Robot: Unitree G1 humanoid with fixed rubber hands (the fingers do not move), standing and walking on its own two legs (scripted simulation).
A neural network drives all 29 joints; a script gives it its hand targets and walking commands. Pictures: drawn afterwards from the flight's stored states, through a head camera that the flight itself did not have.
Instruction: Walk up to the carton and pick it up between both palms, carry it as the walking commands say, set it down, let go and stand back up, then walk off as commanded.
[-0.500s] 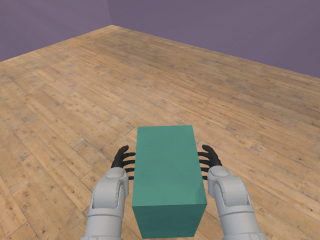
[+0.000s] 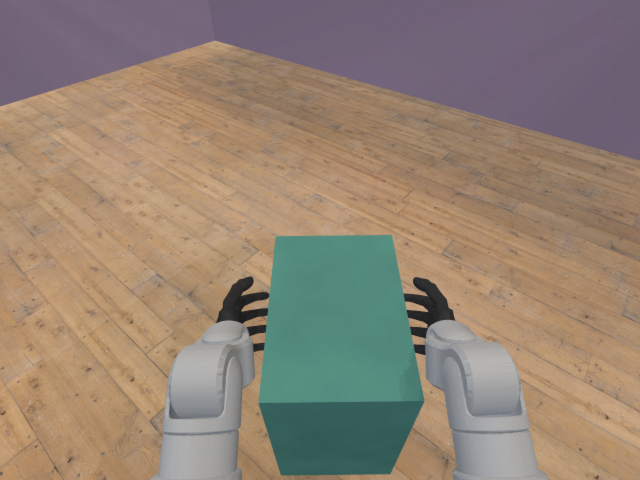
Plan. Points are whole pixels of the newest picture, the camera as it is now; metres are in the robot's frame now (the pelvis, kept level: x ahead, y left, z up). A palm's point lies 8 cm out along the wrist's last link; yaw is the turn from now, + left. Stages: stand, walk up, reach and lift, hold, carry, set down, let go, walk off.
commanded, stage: carry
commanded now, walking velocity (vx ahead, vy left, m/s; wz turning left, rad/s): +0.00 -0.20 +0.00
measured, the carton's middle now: (334, 358) +0.30 +0.00 +0.01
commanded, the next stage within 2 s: none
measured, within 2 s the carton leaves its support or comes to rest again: neither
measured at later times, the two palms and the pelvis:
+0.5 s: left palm (298, 344) +0.28 +0.04 +0.08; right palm (503, 342) +0.28 -0.20 +0.07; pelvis -0.02 -0.08 -0.01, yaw +0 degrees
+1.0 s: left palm (399, 364) +0.25 -0.07 +0.09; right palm (620, 357) +0.25 -0.31 +0.09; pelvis -0.05 -0.20 +0.00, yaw +0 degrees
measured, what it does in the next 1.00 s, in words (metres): steps to the right: right foot, then left foot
